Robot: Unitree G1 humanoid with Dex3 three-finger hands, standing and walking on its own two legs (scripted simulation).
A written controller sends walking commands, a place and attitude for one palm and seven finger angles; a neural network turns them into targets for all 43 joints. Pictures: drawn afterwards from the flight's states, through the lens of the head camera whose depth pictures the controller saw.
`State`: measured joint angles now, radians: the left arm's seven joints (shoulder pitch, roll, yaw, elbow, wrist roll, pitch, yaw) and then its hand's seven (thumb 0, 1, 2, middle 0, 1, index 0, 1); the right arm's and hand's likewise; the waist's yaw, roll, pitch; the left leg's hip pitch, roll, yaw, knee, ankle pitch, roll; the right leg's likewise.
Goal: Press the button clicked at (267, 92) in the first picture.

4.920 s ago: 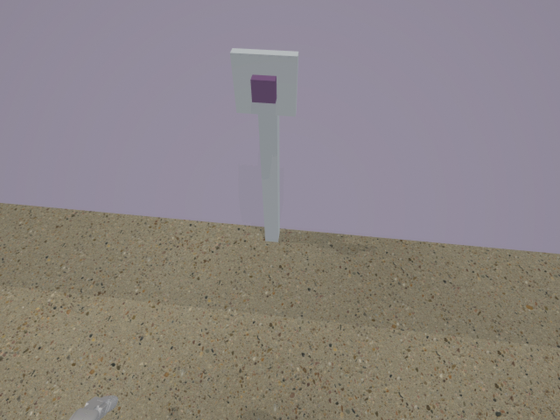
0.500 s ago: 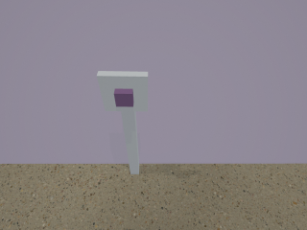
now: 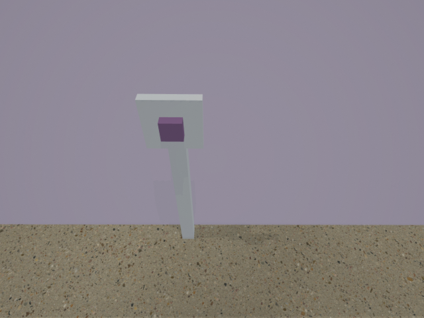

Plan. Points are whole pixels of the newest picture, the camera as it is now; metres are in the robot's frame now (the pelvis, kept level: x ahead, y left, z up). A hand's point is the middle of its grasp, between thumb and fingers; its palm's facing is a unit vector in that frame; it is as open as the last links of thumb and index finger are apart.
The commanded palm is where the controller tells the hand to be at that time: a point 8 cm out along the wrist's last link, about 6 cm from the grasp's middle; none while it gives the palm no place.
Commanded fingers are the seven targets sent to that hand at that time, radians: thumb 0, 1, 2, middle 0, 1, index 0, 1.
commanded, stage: look again from close up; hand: left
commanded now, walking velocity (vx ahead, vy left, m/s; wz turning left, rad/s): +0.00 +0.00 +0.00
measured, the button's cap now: (171, 128) +0.61 +0.16 +0.00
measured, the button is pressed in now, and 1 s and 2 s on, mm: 0 0 0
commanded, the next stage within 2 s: shuffle to correct the standing spot in 0.02 s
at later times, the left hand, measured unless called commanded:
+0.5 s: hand out of the picture -0.02 +0.14 -0.18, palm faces +0.07 -0.99 -0.16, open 7.3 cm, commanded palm none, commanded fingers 0.00 0.90 0.90 -0.20 -0.30 -0.20 -0.30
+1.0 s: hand (156, 305) +0.19 +0.14 -0.17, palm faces +0.02 -0.97 -0.26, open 7.3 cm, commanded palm none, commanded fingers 0.00 0.90 0.90 -0.20 -0.30 -0.20 -0.30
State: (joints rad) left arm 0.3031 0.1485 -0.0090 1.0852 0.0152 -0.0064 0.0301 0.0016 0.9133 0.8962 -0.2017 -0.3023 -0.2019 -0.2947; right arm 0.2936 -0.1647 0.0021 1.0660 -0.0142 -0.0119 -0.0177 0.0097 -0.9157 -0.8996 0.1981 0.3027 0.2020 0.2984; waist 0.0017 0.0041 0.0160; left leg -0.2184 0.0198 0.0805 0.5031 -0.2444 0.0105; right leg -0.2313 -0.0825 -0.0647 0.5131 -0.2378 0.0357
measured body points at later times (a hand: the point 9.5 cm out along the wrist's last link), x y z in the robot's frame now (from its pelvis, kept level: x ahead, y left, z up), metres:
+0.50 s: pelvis +0.02 -0.02 -0.01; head +0.02 -0.02 +0.44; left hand -0.02 +0.19 -0.17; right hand +0.00 -0.24 -0.16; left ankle +0.02 +0.11 -0.74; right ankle +0.02 -0.14 -0.74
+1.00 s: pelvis +0.13 -0.06 -0.01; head +0.17 -0.07 +0.44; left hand +0.19 +0.19 -0.15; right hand +0.05 -0.26 -0.17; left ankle +0.04 +0.09 -0.73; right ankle +0.20 -0.17 -0.74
